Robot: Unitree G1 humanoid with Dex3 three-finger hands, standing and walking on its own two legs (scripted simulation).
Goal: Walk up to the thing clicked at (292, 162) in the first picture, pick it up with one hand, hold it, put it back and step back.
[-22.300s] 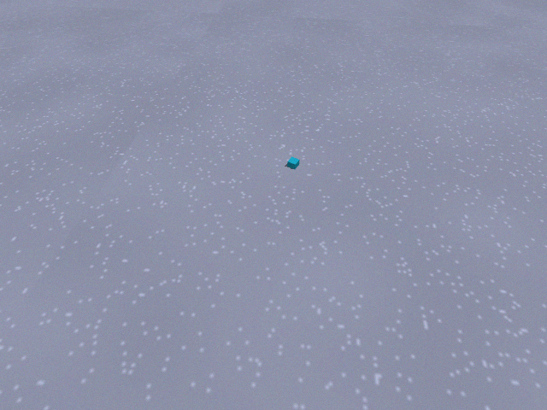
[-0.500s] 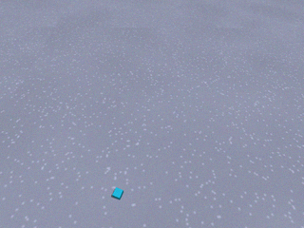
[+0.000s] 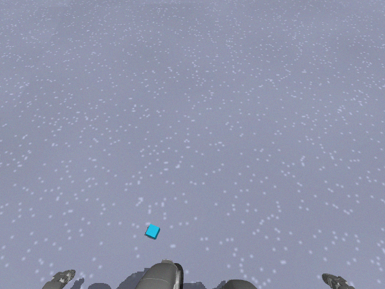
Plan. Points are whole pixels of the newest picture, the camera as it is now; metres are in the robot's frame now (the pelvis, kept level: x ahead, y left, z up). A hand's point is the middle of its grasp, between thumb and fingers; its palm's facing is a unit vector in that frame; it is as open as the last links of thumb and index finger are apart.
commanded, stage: walk up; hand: left
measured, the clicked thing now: (153, 231) +0.40 +0.23 -0.73
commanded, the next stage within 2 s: none
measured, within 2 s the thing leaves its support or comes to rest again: neither
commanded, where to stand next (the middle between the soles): +0.02 +0.00 m, yaw -1 degrees
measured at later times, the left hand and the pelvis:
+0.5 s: hand out of the picture -0.08 +0.31 -0.09, palm faces +0.08 -0.86 -0.50, open 7.4 cm; pelvis -0.09 +0.01 +0.02, yaw +4 degrees
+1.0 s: hand out of the picture +0.01 +0.30 -0.14, palm faces -0.02 -0.94 -0.34, open 7.3 cm; pelvis -0.04 +0.03 +0.01, yaw -1 degrees
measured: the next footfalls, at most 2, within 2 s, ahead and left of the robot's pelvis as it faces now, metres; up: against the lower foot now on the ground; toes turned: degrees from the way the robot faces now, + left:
right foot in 0.22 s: -0.03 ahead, -0.12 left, +0.00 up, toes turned -3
left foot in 0.60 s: -0.03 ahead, +0.16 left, +0.00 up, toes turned +5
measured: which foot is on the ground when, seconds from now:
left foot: down 0.00-0.24, up 0.26-0.58, down 0.60-1.00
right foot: up 0.00-0.20, down 0.22-0.60, up 0.62-0.98, down 1.00-1.00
